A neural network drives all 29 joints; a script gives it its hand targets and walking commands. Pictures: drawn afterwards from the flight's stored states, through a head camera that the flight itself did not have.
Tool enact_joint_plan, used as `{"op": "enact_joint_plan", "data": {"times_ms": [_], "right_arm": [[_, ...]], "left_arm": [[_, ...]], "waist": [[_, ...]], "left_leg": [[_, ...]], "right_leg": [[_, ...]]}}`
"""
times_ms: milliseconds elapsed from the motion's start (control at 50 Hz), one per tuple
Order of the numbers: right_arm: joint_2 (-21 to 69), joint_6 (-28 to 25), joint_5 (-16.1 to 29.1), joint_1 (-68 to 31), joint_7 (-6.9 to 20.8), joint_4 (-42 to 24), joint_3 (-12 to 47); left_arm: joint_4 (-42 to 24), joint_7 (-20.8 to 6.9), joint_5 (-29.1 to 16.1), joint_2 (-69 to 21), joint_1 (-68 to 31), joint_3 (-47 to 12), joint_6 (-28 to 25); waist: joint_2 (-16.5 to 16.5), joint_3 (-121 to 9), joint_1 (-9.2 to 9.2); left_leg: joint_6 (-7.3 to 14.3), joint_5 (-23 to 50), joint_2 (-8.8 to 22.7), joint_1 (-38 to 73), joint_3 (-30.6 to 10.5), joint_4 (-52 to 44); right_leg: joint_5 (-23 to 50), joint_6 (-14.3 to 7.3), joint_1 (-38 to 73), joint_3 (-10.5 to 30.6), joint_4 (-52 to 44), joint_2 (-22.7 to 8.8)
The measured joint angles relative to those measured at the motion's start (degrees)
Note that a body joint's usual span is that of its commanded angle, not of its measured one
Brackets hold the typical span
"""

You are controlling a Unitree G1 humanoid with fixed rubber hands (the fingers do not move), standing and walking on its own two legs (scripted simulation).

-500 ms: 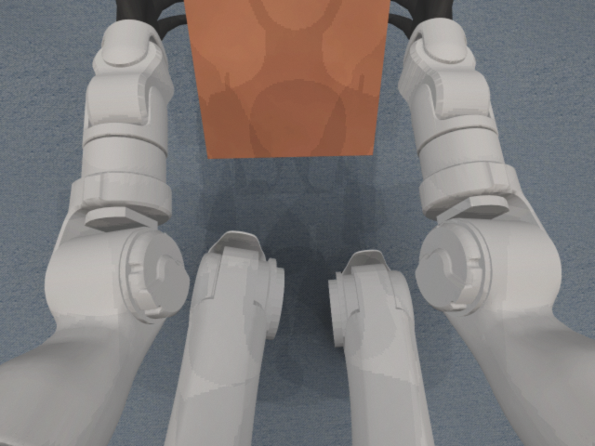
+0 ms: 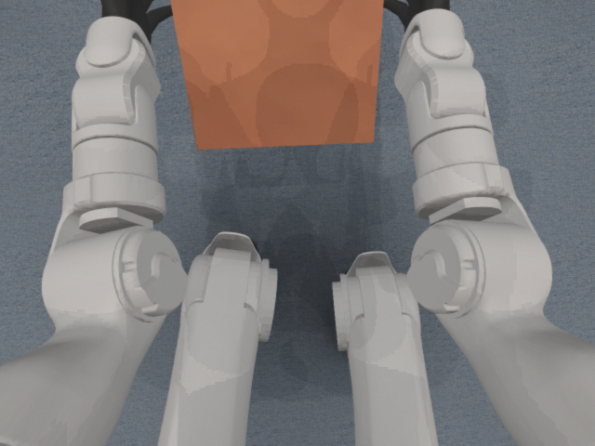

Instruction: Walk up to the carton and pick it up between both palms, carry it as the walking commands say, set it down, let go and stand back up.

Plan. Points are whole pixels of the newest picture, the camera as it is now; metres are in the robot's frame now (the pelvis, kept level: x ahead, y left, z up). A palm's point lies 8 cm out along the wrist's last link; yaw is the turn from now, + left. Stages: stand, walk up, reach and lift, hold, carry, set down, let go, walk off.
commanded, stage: set down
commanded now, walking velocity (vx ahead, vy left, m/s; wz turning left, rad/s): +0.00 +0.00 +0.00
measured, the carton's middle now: (281, 37) +0.56 +0.09 -0.25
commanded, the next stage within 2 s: none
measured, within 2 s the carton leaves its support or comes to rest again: rests again in 1.46 s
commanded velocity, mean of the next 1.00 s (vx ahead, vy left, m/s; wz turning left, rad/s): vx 0.00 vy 0.00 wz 0.00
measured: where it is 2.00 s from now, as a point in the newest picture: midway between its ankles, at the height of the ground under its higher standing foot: (296, 322)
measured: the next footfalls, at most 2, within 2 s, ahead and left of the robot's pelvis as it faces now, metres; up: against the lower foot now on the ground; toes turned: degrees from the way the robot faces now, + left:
none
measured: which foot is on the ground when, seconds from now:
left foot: down 0.00-1.00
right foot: down 0.00-1.00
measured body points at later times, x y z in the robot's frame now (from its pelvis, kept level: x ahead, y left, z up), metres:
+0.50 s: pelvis +0.00 +0.00 +0.00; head +0.37 +0.03 +0.26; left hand +0.54 +0.24 -0.15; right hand +0.58 -0.06 -0.15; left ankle +0.11 +0.14 -0.37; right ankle +0.08 -0.12 -0.37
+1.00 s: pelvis +0.01 +0.01 -0.01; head +0.38 +0.03 +0.25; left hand +0.54 +0.24 -0.17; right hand +0.58 -0.06 -0.17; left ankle +0.11 +0.14 -0.37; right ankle +0.08 -0.11 -0.37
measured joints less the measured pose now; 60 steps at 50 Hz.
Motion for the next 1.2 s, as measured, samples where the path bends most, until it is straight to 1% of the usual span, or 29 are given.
{"op": "enact_joint_plan", "data": {"times_ms": [380,680,720,760,940,960,1020,1200], "right_arm": [[-0.66,-0.76,-1.94,-1.58,1.83,1.63,-0.85],[-1.2,-2.2,-2.49,-2.36,2.77,2.51,-0.69],[-1.14,-2.04,-2.54,-2.31,3.07,2.86,-0.4],[-0.97,-2.29,-2.34,-2.02,2.78,2.79,-0.21],[-1.38,-2.87,-1.4,-1.87,2.48,2.79,0.69],[-1.38,-2.73,-1.42,-1.87,2.75,3.02,0.91],[-1.17,-2.79,-1.31,-1.59,2.36,3.1,1.12],[-2.62,-4.18,1.0,-1.31,2.21,4.61,3.57]], "left_arm": [[0.59,-1.56,1.36,0.18,-0.68,2.07,-1.16],[1.23,-2.59,1.5,0.6,-0.89,3.0,-2.57],[1.51,-2.23,1.48,0.62,-0.72,2.96,-2.6],[1.53,-1.93,1.29,0.74,-0.53,2.99,-2.89],[2.31,-2.01,0.32,1.01,-0.76,2.62,-3.58],[2.38,-1.81,0.35,0.97,-0.74,2.64,-3.61],[2.73,-1.42,0.4,1.07,-0.63,2.61,-3.65],[4.62,-0.64,-0.87,1.78,-0.68,1.44,-5.06]], "waist": [[0.29,0.05,-0.2],[0.56,0.29,-0.35],[0.57,0.34,-0.49],[0.6,0.51,-0.6],[0.73,1.35,-0.49],[0.71,1.37,-0.53],[0.7,1.52,-0.66],[0.9,2.44,-0.5]], "left_leg": [[0.7,-0.23,0.41,-0.46,0.75,0.05],[1.13,-1.06,0.73,-0.75,1.37,0.41],[1.18,-1.2,0.79,-0.8,1.42,0.51],[1.21,-1.36,0.87,-0.83,1.42,0.65],[1.33,-2.06,1.05,-0.67,1.65,1.78],[1.34,-2.14,1.07,-0.68,1.66,1.89],[1.35,-2.32,1.12,-0.67,1.65,2.23],[1.32,-2.5,1.24,-0.44,1.69,3.31]], "right_leg": [[0.01,0.09,-0.5,0.21,-0.12,-0.61],[-0.63,-0.01,-0.86,0.39,0.2,-1.08],[-0.73,-0.03,-0.92,0.38,0.26,-1.11],[-0.8,-0.05,-0.96,0.32,0.33,-1.12],[-1.41,-0.19,-0.84,0.15,1.42,-1.43],[-1.47,-0.21,-0.86,0.13,1.53,-1.45],[-1.59,-0.27,-0.85,0.0,1.8,-1.54],[-1.67,-0.43,-0.7,-0.34,2.84,-1.89]]}}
